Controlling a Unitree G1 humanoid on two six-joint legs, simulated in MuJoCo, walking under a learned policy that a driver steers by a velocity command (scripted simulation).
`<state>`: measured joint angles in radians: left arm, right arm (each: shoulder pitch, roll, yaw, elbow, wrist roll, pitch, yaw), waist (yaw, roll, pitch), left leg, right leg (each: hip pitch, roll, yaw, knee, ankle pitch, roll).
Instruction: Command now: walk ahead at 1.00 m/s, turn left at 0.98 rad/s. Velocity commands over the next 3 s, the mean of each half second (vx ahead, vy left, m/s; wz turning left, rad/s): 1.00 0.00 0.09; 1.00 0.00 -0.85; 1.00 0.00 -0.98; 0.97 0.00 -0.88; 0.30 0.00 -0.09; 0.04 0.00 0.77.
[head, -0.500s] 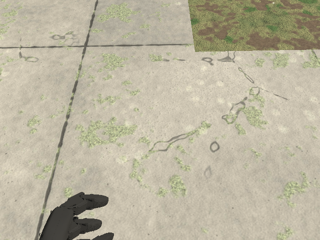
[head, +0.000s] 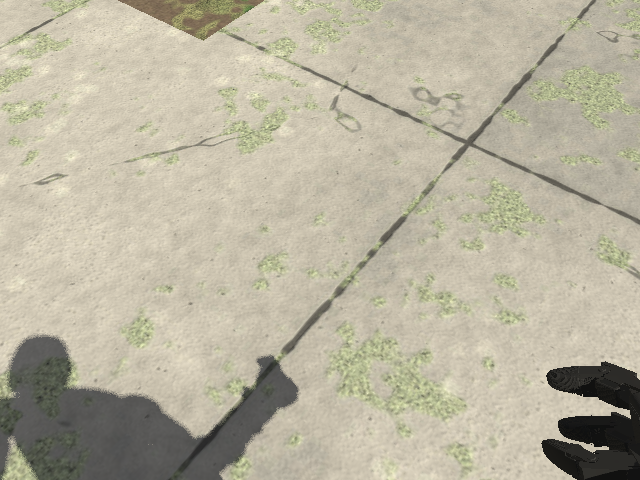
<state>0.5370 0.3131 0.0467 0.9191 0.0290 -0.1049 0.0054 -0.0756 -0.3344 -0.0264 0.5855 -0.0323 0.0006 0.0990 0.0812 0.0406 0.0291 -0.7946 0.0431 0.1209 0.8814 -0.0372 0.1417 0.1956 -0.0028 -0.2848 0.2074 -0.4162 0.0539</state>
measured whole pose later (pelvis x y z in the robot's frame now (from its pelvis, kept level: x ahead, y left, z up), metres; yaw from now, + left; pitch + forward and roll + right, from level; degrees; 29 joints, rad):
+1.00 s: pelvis +0.96 -0.03 -0.01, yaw -25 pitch +3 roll +1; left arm 0.44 0.37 0.10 0.84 0.00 -0.06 -0.01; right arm 0.00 -0.27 0.04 0.58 -0.05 -0.10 -0.01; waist 0.12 -0.03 0.03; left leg -0.54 0.01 -0.03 0.59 -0.10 -0.03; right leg -0.03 0.16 0.27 0.82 -0.48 -0.13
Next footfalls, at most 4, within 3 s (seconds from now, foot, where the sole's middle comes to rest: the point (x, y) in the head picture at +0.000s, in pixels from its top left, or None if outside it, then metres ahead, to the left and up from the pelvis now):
0.10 left None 0.27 0.04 -0.75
0.54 right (384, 362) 0.72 -0.05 -0.75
0.96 left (354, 209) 1.17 0.04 -0.75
1.42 right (496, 160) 1.39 -0.36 -0.75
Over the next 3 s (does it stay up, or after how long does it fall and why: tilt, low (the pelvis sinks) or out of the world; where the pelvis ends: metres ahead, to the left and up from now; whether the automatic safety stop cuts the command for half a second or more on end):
stays up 1.73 -0.90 0.03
